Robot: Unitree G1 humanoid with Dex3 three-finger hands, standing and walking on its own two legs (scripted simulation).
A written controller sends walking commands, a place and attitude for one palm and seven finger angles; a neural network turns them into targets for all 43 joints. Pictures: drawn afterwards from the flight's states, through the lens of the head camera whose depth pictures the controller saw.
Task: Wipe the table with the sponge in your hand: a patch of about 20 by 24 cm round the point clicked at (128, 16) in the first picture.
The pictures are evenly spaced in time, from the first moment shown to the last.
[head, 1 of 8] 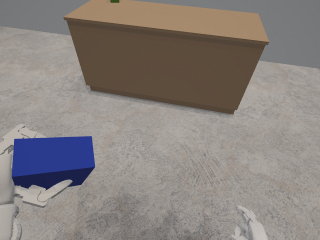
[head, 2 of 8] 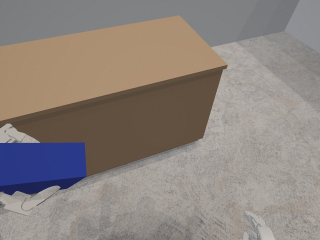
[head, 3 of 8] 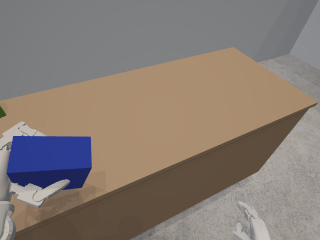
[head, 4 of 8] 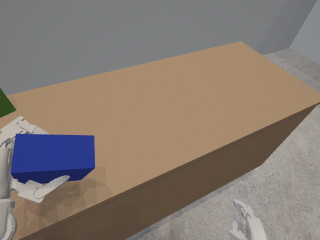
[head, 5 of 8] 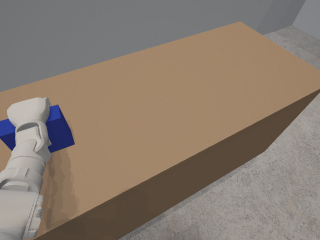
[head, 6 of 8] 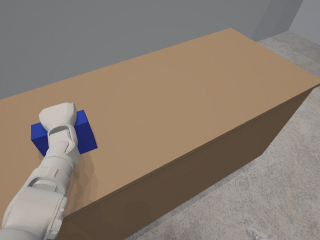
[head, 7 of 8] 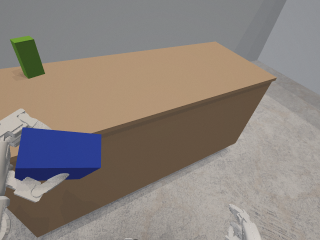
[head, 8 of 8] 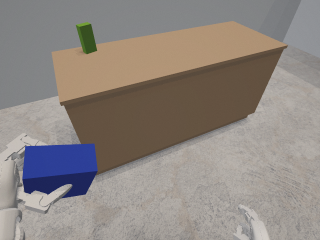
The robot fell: no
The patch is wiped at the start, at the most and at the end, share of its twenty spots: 0.00 1.00 1.00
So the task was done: yes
